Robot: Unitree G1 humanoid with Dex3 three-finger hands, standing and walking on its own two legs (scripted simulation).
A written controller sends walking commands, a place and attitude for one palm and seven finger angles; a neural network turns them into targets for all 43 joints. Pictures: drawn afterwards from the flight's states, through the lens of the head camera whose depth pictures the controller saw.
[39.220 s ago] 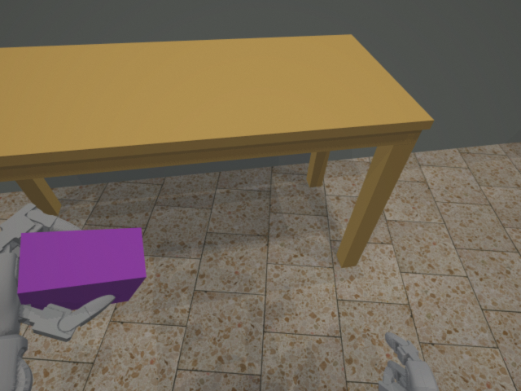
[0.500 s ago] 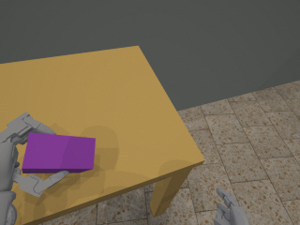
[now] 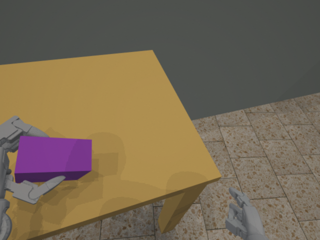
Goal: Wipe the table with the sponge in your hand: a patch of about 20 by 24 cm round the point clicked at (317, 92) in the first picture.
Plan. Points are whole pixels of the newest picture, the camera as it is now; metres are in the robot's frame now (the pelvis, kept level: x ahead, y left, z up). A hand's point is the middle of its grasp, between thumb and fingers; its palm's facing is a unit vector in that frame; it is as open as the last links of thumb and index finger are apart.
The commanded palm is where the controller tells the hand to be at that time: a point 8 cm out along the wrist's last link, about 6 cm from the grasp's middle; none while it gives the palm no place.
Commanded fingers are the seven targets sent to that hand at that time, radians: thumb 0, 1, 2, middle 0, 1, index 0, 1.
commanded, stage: look again from close up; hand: left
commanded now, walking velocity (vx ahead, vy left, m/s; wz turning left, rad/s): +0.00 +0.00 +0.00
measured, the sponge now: (63, 161) +0.23 +0.22 +0.11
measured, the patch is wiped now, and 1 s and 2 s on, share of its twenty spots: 0.00 0.00 0.00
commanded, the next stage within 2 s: shuffle to correct the standing spot in 0.38 s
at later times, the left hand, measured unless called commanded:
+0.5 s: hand (40, 164) +0.20 +0.24 +0.15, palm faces +0.37 -0.85 -0.37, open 10.2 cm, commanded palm +0.15 +0.27 +0.17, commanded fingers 0.00 0.10 1.30 -1.20 -1.60 -1.20 -1.60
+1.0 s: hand (75, 159) +0.21 +0.18 +0.16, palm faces +0.33 -0.85 -0.40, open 10.2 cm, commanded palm +0.15 +0.22 +0.17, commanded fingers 0.00 0.10 1.30 -1.20 -1.60 -1.20 -1.60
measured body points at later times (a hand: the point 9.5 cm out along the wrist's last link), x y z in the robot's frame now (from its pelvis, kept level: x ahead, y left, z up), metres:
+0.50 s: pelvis -0.01 -0.01 +0.00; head +0.01 +0.02 +0.45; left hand +0.18 +0.28 +0.17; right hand +0.15 -0.24 -0.07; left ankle +0.01 +0.06 -0.74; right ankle +0.00 -0.15 -0.74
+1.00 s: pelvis -0.01 -0.06 +0.00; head +0.03 -0.04 +0.45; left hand +0.19 +0.22 +0.19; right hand +0.18 -0.28 -0.07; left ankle +0.01 +0.06 -0.74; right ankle +0.00 -0.15 -0.74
